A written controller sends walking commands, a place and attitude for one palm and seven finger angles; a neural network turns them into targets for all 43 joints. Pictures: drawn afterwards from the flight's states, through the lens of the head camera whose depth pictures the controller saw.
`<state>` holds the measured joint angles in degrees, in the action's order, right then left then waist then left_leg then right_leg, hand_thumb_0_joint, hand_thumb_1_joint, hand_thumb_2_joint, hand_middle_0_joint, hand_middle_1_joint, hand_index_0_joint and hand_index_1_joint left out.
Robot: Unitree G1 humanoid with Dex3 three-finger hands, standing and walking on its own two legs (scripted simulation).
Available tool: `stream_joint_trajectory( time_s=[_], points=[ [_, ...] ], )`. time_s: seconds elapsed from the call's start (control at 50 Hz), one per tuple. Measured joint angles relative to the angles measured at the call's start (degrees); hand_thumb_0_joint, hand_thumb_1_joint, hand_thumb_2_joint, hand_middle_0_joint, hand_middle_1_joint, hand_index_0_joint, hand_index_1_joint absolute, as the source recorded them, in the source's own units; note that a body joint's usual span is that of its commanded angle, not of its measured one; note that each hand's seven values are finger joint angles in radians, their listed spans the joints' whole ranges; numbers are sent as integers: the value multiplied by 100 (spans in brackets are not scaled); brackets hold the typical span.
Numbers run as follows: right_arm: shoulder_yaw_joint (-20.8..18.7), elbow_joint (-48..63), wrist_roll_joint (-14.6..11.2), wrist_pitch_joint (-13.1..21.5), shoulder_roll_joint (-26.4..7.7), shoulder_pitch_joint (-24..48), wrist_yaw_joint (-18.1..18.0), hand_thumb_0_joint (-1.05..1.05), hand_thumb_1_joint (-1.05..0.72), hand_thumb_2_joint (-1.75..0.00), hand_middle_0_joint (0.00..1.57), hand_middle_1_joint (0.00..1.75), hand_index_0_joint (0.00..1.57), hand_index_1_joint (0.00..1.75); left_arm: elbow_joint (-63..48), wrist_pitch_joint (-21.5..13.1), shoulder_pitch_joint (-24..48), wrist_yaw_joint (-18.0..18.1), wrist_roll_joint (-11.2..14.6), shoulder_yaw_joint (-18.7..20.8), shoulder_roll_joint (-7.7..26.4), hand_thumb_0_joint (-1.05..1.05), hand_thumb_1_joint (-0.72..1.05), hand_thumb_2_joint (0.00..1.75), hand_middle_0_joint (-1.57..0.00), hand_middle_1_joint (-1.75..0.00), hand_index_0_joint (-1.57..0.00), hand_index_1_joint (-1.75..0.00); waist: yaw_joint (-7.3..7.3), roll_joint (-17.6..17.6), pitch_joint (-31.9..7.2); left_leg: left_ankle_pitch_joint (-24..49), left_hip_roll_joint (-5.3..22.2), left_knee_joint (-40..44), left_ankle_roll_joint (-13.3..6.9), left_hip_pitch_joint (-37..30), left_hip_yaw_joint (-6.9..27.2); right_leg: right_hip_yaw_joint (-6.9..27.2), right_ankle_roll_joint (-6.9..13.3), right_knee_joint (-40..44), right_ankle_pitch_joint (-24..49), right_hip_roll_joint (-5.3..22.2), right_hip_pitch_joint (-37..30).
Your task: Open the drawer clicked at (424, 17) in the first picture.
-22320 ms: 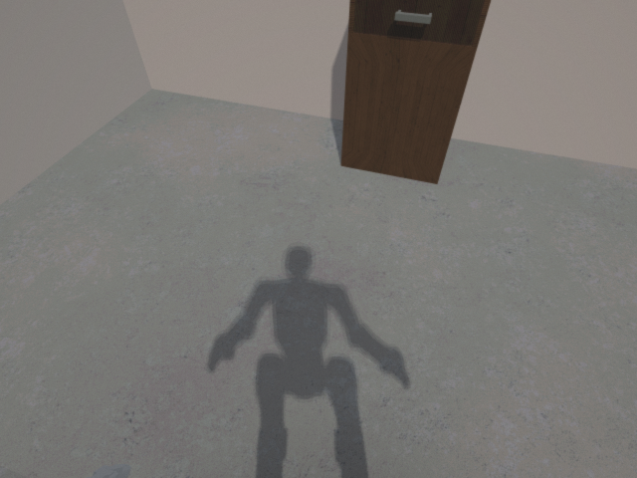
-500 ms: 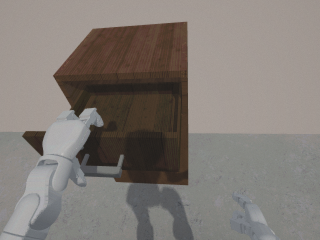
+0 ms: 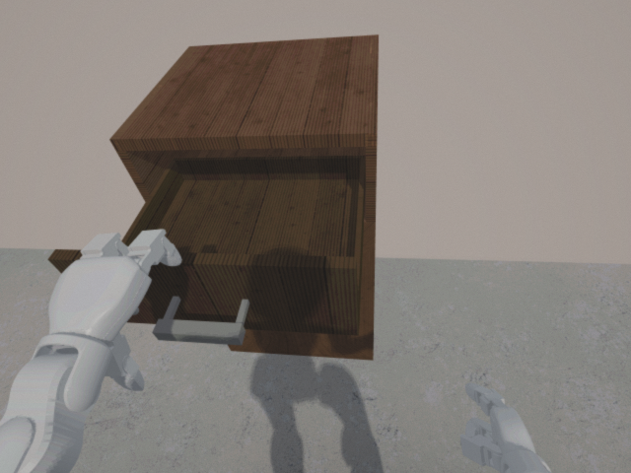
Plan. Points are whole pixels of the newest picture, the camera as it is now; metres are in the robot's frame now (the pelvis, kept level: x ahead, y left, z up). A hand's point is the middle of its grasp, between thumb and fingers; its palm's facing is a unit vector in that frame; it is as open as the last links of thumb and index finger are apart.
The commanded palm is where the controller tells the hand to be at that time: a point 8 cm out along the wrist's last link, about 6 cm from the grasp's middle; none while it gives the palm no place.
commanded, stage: draw the hand back to the body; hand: left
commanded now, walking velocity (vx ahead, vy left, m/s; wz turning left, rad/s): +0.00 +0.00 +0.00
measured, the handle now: (204, 318) +0.31 +0.24 -0.01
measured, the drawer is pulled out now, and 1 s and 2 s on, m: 0.27 0.27 0.27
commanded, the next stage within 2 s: step back with the hand held close in 1.06 s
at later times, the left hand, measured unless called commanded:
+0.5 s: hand (125, 301) +0.23 +0.23 +0.16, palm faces +0.37 -0.85 -0.36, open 11.9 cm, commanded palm +0.17 +0.27 +0.18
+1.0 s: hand (90, 332) +0.19 +0.25 +0.16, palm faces +0.44 -0.81 -0.39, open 7.8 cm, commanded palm +0.14 +0.29 +0.18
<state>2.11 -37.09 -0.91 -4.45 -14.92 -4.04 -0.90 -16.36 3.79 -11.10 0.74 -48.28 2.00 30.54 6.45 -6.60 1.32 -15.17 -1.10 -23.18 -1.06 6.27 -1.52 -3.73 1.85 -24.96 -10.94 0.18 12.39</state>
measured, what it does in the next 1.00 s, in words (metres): stands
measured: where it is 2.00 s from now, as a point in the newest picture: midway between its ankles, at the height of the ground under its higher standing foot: outside the picture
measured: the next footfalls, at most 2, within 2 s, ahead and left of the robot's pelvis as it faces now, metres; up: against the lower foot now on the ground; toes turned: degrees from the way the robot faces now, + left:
none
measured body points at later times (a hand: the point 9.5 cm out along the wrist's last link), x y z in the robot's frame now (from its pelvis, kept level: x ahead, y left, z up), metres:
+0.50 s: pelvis +0.02 +0.00 +0.00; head +0.02 -0.01 +0.45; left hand +0.20 +0.28 +0.18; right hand +0.21 -0.21 -0.08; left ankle -0.03 +0.11 -0.74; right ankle +0.03 -0.10 -0.74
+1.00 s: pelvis +0.01 +0.00 +0.00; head -0.01 -0.01 +0.45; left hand +0.16 +0.29 +0.19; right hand +0.21 -0.20 -0.08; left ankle -0.03 +0.11 -0.74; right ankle +0.03 -0.10 -0.74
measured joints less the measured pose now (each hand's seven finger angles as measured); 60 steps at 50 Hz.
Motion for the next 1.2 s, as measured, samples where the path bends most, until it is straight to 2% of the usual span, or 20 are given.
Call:
stream_joint_trajectory(
  time_s=[0.08,0.12,0.14,0.16,0.18,0.2,0.24,0.28,0.38,0.56,0.94,1.06,1.2],
  points=[
    [27,46,3,-20,23,18,23,1,-90,-90,20,30,20,30,-118,48,-210,0,39,132,36,0,-50,30,-32,-120,-32,-120,7,2,-12,-18,-2,-12,-9,4,-3,5,-10,-1,-10,1,-1],
    [23,116,5,199,58,-9,-40,2,-90,-90,20,30,20,30,-222,-223,-327,60,1922,473,-253,0,-49,30,-31,-119,-32,-120,-41,-13,132,-47,20,-45,-19,-88,20,-20,-12,53,-1,-21,-140],
    [47,144,18,361,105,-35,-94,2,-90,-90,20,30,20,30,-270,-393,-441,138,2745,651,-462,0,-49,30,-31,-119,-32,-120,-85,14,192,-66,34,-51,-19,-142,19,-19,-11,72,-2,-36,-202],
    [73,174,28,513,160,-83,-148,2,-90,-90,20,30,20,30,-348,-522,-562,204,3379,782,-669,0,-48,30,-31,-118,-32,-119,-126,63,237,-81,48,-40,-14,-201,18,-19,-10,99,-4,-51,-265],
    [95,197,47,660,214,-153,-200,2,-90,-90,20,30,20,30,-443,-627,-664,265,3842,866,-850,0,-46,31,-31,-118,-32,-118,-153,124,263,-90,62,-19,-7,-258,21,-21,-8,130,-7,-66,-328],
    [117,195,73,802,258,-225,-245,2,-90,-90,20,30,20,30,-538,-729,-747,327,4176,925,-986,0,-45,32,-31,-117,-32,-117,-166,186,277,-101,79,-3,3,-312,24,-25,-3,164,-9,-84,-389],
    [136,167,123,1030,310,-375,-298,1,-90,-90,20,30,20,30,-681,-908,-846,445,4573,991,-1196,-1,-41,33,-31,-114,-31,-115,-180,281,279,-124,106,27,21,-414,35,-36,8,229,-15,-113,-509],
    [137,122,151,1171,327,-496,-303,1,-90,-90,20,30,20,30,-775,-1021,-915,524,4785,1032,-1338,-1,-37,35,-30,-111,-31,-112,-201,346,271,-137,114,65,31,-500,48,-48,10,273,-29,-122,-602],
    [87,-2,196,1293,307,-637,-264,1,-90,-90,20,30,20,30,-916,-1144,-1097,552,5000,1190,-1337,-1,-23,41,-29,-102,-29,-102,-268,434,249,-167,132,100,31,-573,50,-50,6,335,-46,-142,-686],
    [-73,-34,189,1324,205,-693,-220,2,-90,-90,20,30,20,30,-1082,-1149,-1536,495,5070,1378,-1193,0,7,54,-26,-82,-27,-83,-330,383,174,-208,131,79,9,-508,16,-15,-26,353,-51,-145,-627],
    [-30,16,172,1306,304,-579,-263,2,-90,-90,20,30,20,30,-1054,-1011,-1769,526,5083,1490,-1251,1,72,82,-22,-41,-22,-41,-197,270,99,-142,93,44,-4,-493,70,-68,-35,369,20,-101,-659],
    [-8,6,174,1310,323,-588,-262,2,-90,-90,20,30,20,30,-1022,-1016,-1728,539,5085,1499,-1255,1,83,87,-21,-33,-21,-34,-201,279,105,-102,98,42,12,-499,76,-75,-14,363,55,-104,-664],
    [-15,30,141,1294,292,-645,-262,2,-90,-90,20,30,20,30,-1000,-1069,-1721,518,5081,1534,-1231,1,87,89,-21,-31,-21,-31,-237,283,107,-73,124,0,33,-443,73,-77,15,353,98,-129,-622]
  ],
)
